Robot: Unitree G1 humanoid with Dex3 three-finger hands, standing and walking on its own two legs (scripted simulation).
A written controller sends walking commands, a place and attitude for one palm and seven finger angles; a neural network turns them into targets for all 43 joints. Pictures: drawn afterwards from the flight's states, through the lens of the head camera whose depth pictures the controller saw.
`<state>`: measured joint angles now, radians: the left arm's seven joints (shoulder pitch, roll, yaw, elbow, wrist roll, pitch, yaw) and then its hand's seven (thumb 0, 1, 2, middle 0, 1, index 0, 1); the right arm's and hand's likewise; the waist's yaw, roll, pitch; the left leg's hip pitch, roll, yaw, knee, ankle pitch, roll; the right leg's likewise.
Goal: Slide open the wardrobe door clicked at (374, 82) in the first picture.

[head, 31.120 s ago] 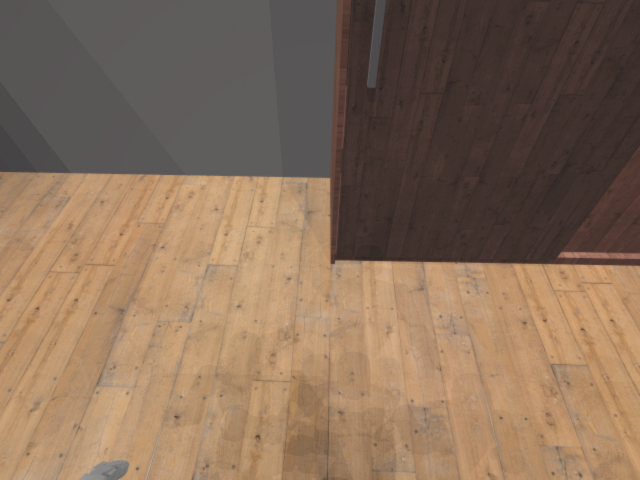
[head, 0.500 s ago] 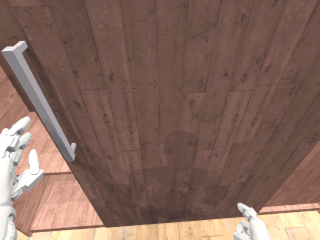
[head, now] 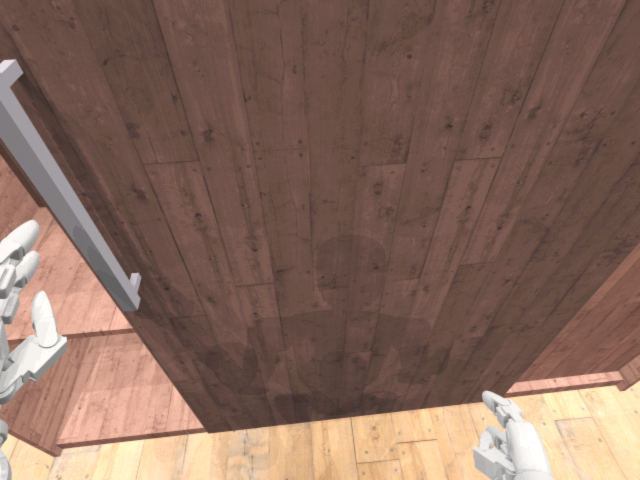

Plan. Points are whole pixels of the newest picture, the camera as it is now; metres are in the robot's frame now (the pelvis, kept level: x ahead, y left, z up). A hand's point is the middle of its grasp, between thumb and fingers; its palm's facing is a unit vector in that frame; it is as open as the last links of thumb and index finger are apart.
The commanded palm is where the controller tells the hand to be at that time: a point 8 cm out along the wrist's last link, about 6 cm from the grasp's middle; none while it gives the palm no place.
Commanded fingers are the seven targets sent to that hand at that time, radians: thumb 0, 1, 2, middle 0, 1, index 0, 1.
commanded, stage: step back with the hand held close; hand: left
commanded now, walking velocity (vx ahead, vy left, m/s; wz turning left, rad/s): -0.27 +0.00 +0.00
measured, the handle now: (83, 212) +0.35 +0.31 +0.17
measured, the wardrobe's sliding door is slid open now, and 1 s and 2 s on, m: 0.43 0.43 0.43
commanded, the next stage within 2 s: stop stepping back and stand still in 0.96 s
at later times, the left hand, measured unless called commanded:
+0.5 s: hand out of the picture +0.12 +0.31 +0.15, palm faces +0.46 -0.77 -0.45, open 7.4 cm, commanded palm +0.06 +0.34 +0.17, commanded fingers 0.00 0.90 0.90 -0.20 -0.30 -0.20 -0.30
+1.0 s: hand out of the picture +0.10 +0.33 +0.15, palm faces +0.33 -0.87 -0.36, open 7.4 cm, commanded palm +0.03 +0.37 +0.17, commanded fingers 0.00 0.90 0.90 -0.20 -0.30 -0.20 -0.30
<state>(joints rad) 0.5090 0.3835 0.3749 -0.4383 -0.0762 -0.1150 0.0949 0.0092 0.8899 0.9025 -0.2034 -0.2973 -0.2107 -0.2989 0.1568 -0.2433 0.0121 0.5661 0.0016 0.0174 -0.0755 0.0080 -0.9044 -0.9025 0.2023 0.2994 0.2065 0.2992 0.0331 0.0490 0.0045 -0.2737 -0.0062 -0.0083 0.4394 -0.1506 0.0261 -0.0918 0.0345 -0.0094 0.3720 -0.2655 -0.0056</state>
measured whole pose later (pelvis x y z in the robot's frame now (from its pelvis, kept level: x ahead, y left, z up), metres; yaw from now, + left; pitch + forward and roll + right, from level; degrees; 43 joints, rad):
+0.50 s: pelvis -0.07 +0.03 -0.01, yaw +2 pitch +1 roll -3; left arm 0.55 0.40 0.42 -0.52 -0.05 -0.20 0.13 0.01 0.89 0.90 -0.21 -0.30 -0.21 -0.30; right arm 0.21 -0.21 0.02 0.58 0.00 -0.07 -0.07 0.01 -0.90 -0.90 0.20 0.30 0.21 0.30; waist 0.04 0.02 0.02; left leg -0.47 -0.03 -0.03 0.57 -0.22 0.04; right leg -0.27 0.03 0.01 0.49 -0.24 0.01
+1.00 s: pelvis -0.13 +0.08 -0.02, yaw -4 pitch +0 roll -5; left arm 0.44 0.44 0.39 -0.49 -0.07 -0.22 0.11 0.01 0.89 0.90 -0.21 -0.30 -0.21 -0.30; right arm 0.16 -0.18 0.03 0.65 -0.01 -0.09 -0.07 0.01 -0.90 -0.90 0.21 0.30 0.21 0.30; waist 0.02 0.00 0.00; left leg -0.52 -0.02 0.03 0.52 0.00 0.06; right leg -0.12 0.03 0.02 0.51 -0.39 0.06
